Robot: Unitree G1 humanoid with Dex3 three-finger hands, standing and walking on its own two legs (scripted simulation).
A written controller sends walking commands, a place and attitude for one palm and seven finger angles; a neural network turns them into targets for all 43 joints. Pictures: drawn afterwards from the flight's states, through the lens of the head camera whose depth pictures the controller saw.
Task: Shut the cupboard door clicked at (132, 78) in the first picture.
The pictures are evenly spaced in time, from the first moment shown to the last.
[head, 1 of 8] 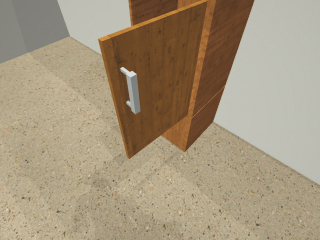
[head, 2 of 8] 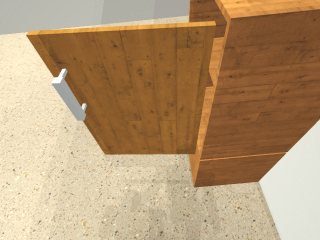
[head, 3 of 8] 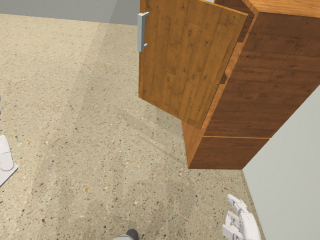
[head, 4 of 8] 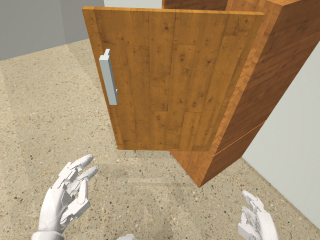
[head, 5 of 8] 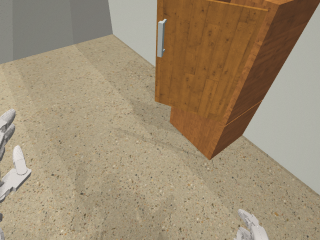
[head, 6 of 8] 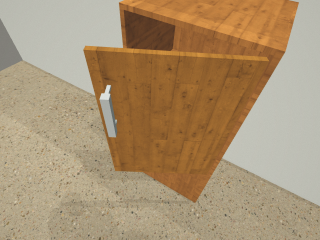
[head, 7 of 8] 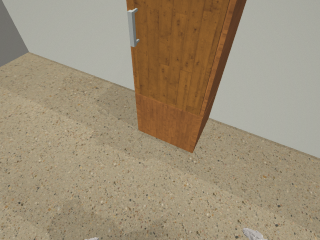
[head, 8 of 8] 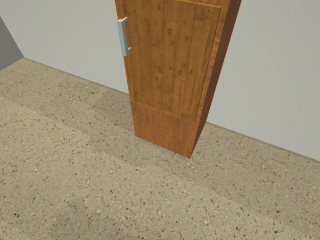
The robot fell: no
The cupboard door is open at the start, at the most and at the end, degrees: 84 84 0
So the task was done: yes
